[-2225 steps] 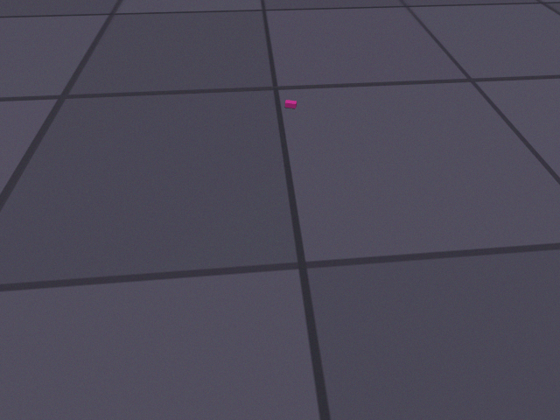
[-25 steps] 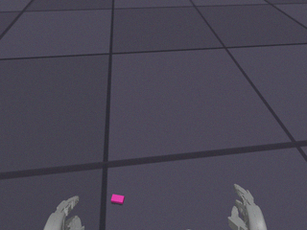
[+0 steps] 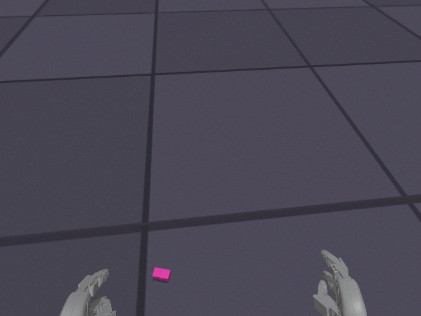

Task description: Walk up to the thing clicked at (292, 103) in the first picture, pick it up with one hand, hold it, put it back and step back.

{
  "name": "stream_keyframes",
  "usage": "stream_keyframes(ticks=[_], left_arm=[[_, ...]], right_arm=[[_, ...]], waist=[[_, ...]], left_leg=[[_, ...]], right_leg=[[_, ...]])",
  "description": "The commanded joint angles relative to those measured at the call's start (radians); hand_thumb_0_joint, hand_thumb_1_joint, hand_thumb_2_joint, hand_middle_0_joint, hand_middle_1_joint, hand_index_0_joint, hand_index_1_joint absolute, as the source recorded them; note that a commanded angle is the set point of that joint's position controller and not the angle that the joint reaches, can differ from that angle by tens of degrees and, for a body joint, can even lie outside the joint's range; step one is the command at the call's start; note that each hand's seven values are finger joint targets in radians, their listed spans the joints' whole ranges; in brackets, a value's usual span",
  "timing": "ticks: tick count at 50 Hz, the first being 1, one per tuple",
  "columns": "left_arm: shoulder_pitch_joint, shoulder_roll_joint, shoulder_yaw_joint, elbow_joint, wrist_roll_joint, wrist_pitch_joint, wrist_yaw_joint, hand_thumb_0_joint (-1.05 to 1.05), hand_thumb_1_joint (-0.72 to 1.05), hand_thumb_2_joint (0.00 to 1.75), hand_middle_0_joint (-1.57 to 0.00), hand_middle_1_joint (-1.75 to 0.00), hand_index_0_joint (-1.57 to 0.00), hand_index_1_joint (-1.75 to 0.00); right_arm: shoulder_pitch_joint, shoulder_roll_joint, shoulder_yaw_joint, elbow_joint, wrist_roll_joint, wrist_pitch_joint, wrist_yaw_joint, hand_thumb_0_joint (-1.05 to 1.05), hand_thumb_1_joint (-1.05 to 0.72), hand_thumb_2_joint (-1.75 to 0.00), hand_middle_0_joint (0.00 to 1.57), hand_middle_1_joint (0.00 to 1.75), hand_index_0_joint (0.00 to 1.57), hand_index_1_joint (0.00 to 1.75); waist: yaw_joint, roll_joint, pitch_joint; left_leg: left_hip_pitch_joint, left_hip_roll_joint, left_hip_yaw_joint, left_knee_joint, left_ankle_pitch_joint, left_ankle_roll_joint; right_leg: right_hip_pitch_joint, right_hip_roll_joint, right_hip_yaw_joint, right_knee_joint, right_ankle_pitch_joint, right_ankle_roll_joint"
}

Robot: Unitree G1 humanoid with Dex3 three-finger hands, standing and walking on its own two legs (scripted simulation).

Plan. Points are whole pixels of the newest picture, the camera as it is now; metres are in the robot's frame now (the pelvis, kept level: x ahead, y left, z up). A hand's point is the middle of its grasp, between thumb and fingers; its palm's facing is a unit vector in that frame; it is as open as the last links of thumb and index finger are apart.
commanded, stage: home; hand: left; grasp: from above
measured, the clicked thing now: (161, 274) +0.43 +0.20 -0.70
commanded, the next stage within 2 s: stand in 0.82 s
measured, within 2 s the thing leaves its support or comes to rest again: neither
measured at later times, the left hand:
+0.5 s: hand (112, 314) +0.17 +0.18 -0.05, palm faces +0.04 -0.98 -0.20, open 7.4 cm
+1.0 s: hand out of the picture +0.17 +0.20 -0.07, palm faces +0.00 -0.96 -0.29, open 7.4 cm
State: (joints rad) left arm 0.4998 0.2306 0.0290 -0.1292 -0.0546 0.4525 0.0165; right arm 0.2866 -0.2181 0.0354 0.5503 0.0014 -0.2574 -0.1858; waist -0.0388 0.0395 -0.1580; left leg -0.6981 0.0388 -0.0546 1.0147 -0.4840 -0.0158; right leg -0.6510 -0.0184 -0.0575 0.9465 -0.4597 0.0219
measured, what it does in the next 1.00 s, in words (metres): stands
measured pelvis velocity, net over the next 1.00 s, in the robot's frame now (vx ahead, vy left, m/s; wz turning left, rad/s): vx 0.00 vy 0.00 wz -0.01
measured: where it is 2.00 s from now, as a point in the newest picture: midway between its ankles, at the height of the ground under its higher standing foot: outside the picture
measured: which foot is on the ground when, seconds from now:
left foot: down 0.00-1.00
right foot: down 0.00-1.00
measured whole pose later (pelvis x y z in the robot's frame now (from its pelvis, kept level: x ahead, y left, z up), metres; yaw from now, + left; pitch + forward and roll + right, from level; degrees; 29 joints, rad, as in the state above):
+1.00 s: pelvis +0.00 +0.00 +0.01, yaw -1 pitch +5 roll -1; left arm 0.34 0.26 0.00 0.19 0.03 0.22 0.03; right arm 0.21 -0.24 0.02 0.68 -0.09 -0.14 -0.10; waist 0.01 0.00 -0.05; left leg -0.58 0.03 -0.02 0.96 -0.47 0.00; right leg -0.56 -0.03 -0.03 0.92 -0.45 0.02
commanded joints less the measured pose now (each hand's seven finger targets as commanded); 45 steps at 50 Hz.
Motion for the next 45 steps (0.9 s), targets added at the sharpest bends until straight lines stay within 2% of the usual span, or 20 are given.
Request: stream_keyframes(ticks=[1,3,5,6,8,10,11,13,15,18,20,22,29,30,35,38,40,41,45], left_arm=[[-0.036,0.093,0.056,-0.203,0.003,-0.049,0.006,0.0,0.9,0.9,-0.2,-0.3,-0.2,-0.3],[-0.034,0.104,0.07,-0.203,0.001,-0.05,0.008,0.0,0.9,0.9,-0.2,-0.3,-0.2,-0.3],[-0.024,0.106,0.074,-0.196,0.004,-0.049,0.009,0.0,0.9,0.9,-0.2,-0.3,-0.2,-0.3],[-0.028,0.112,0.073,-0.214,0.005,-0.051,0.009,0.0,0.9,0.9,-0.2,-0.3,-0.2,-0.3],[-0.02,0.096,0.056,-0.191,0.006,-0.049,0.008,0.0,0.9,0.9,-0.2,-0.3,-0.2,-0.3],[-0.017,0.086,0.055,-0.192,0.005,-0.051,0.008,0.0,0.9,0.9,-0.2,-0.3,-0.2,-0.3],[-0.022,0.107,0.08,-0.203,0.002,-0.053,0.011,0.0,0.9,0.9,-0.2,-0.3,-0.2,-0.3],[-0.012,0.109,0.073,-0.204,0.003,-0.054,0.009,0.0,0.9,0.9,-0.2,-0.3,-0.2,-0.3],[-0.005,0.098,0.058,-0.186,0.008,-0.05,0.008,0.0,0.9,0.9,-0.2,-0.3,-0.2,-0.3],[-0.018,0.105,0.066,-0.201,0.007,-0.054,0.011,0.0,0.9,0.9,-0.2,-0.3,-0.2,-0.3],[-0.01,0.096,0.057,-0.196,0.007,-0.052,0.009,0.0,0.9,0.9,-0.2,-0.3,-0.2,-0.3],[-0.012,0.103,0.065,-0.197,0.007,-0.048,0.011,0.0,0.9,0.9,-0.2,-0.3,-0.2,-0.3],[-0.031,0.101,0.058,-0.207,0.007,-0.045,0.011,0.0,0.9,0.9,-0.2,-0.3,-0.2,-0.3],[-0.034,0.108,0.068,-0.212,0.006,-0.047,0.011,0.0,0.9,0.9,-0.2,-0.3,-0.2,-0.3],[-0.005,0.099,0.059,-0.208,0.003,-0.046,0.01,0.0,0.9,0.9,-0.2,-0.3,-0.2,-0.3],[-0.021,0.099,0.061,-0.219,0.004,-0.048,0.013,0.0,0.9,0.9,-0.2,-0.3,-0.2,-0.3],[-0.002,0.093,0.058,-0.2,0.003,-0.046,0.012,0.0,0.9,0.9,-0.2,-0.3,-0.2,-0.3],[-0.003,0.098,0.065,-0.207,0.002,-0.048,0.013,0.0,0.9,0.9,-0.2,-0.3,-0.2,-0.3],[-0.014,0.099,0.058,-0.202,0.006,-0.048,0.012,0.0,0.9,0.9,-0.2,-0.3,-0.2,-0.3]], right_arm=[[-0.066,-0.13,-0.056,-0.158,0.002,-0.06,-0.014,0.0,-0.9,-0.9,0.2,0.3,0.2,0.3],[-0.07,-0.126,-0.054,-0.16,0.003,-0.059,-0.015,0.0,-0.9,-0.9,0.2,0.3,0.2,0.3],[-0.064,-0.125,-0.056,-0.16,0.001,-0.061,-0.016,0.0,-0.9,-0.9,0.2,0.3,0.2,0.3],[-0.06,-0.127,-0.056,-0.158,0.002,-0.059,-0.015,0.0,-0.9,-0.9,0.2,0.3,0.2,0.3],[-0.059,-0.129,-0.058,-0.158,0.001,-0.058,-0.017,0.0,-0.9,-0.9,0.2,0.3,0.2,0.3],[-0.056,-0.122,-0.056,-0.153,0.0,-0.058,-0.017,0.0,-0.9,-0.9,0.2,0.3,0.2,0.3],[-0.059,-0.127,-0.061,-0.158,0.001,-0.057,-0.018,0.0,-0.9,-0.9,0.2,0.3,0.2,0.3],[-0.055,-0.126,-0.059,-0.155,0.0,-0.057,-0.015,0.0,-0.9,-0.9,0.2,0.3,0.2,0.3],[-0.057,-0.128,-0.059,-0.157,0.0,-0.055,-0.015,0.0,-0.9,-0.9,0.2,0.3,0.2,0.3],[-0.064,-0.125,-0.059,-0.159,0.0,-0.052,-0.014,0.0,-0.9,-0.9,0.2,0.3,0.2,0.3],[-0.059,-0.127,-0.06,-0.162,0.0,-0.053,-0.014,0.0,-0.9,-0.9,0.2,0.3,0.2,0.3],[-0.055,-0.125,-0.059,-0.159,0.001,-0.051,-0.014,0.0,-0.9,-0.9,0.2,0.3,0.2,0.3],[-0.066,-0.125,-0.056,-0.161,0.002,-0.051,-0.012,0.0,-0.9,-0.9,0.2,0.3,0.2,0.3],[-0.065,-0.127,-0.058,-0.164,0.002,-0.049,-0.011,0.0,-0.9,-0.9,0.2,0.3,0.2,0.3],[-0.057,-0.13,-0.06,-0.167,0.004,-0.048,-0.011,0.0,-0.9,-0.9,0.2,0.3,0.2,0.3],[-0.056,-0.129,-0.061,-0.167,0.004,-0.046,-0.01,0.0,-0.9,-0.9,0.2,0.3,0.2,0.3],[-0.051,-0.13,-0.062,-0.166,0.002,-0.047,-0.01,0.0,-0.9,-0.9,0.2,0.3,0.2,0.3],[-0.05,-0.128,-0.062,-0.167,0.002,-0.046,-0.01,0.0,-0.9,-0.9,0.2,0.3,0.2,0.3],[-0.054,-0.125,-0.059,-0.162,0.003,-0.044,-0.011,0.0,-0.9,-0.9,0.2,0.3,0.2,0.3]], waist=[[-0.002,0.016,-0.071],[0.003,0.001,-0.061],[-0.004,0.0,-0.087],[0.003,0.019,-0.088],[-0.008,0.012,-0.066],[-0.003,0.014,-0.09],[-0.001,-0.008,-0.107],[-0.001,0.008,-0.111],[-0.003,0.006,-0.084],[0.007,0.014,-0.078],[-0.003,0.005,-0.087],[-0.003,0.011,-0.094],[0.0,0.025,-0.057],[0.001,0.035,-0.061],[-0.003,0.019,-0.089],[0.0,0.032,-0.073],[-0.006,0.015,-0.11],[0.0,0.012,-0.112],[-0.004,0.017,-0.082]], left_leg=[[0.092,-0.032,0.01,-0.183,0.152,0.027],[0.078,-0.036,0.013,-0.176,0.145,0.029],[0.087,-0.039,0.017,-0.166,0.169,0.03],[0.095,-0.037,0.019,-0.171,0.168,0.028],[0.09,-0.036,0.017,-0.17,0.179,0.027],[0.108,-0.036,0.019,-0.157,0.219,0.026],[0.108,-0.037,0.022,-0.149,0.234,0.028],[0.106,-0.038,0.018,-0.151,0.249,0.027],[0.102,-0.036,0.018,-0.158,0.228,0.027],[0.09,-0.035,0.016,-0.168,0.196,0.025],[0.101,-0.034,0.013,-0.165,0.22,0.025],[0.103,-0.036,0.017,-0.157,0.237,0.026],[0.089,-0.03,0.005,-0.182,0.163,0.025],[0.083,-0.031,0.003,-0.185,0.154,0.024],[0.103,-0.027,-0.003,-0.176,0.209,0.023],[0.096,-0.024,-0.006,-0.182,0.189,0.02],[0.112,-0.028,-0.001,-0.167,0.234,0.022],[0.108,-0.029,0.004,-0.159,0.257,0.022],[0.103,-0.029,0.007,-0.163,0.226,0.024]], right_leg=[[0.042,0.038,-0.012,-0.159,0.128,-0.02],[0.045,0.036,-0.012,-0.169,0.123,-0.017],[0.059,0.034,-0.008,-0.164,0.148,-0.017],[0.055,0.035,-0.007,-0.161,0.147,-0.019],[0.043,0.036,-0.01,-0.159,0.156,-0.018],[0.054,0.035,-0.008,-0.155,0.19,-0.019],[0.071,0.034,-0.007,-0.16,0.207,-0.016],[0.075,0.035,-0.009,-0.15,0.221,-0.019],[0.058,0.036,-0.01,-0.151,0.201,-0.019],[0.055,0.036,-0.012,-0.157,0.167,-0.019],[0.063,0.037,-0.015,-0.152,0.19,-0.019],[0.062,0.036,-0.011,-0.153,0.21,-0.018],[0.041,0.038,-0.016,-0.156,0.141,-0.019],[0.036,0.039,-0.016,-0.156,0.134,-0.019],[0.049,0.042,-0.02,-0.14,0.175,-0.022],[0.034,0.042,-0.019,-0.137,0.157,-0.023],[0.057,0.043,-0.02,-0.136,0.196,-0.022],[0.064,0.041,-0.018,-0.135,0.216,-0.023],[0.054,0.039,-0.014,-0.144,0.193,-0.021]])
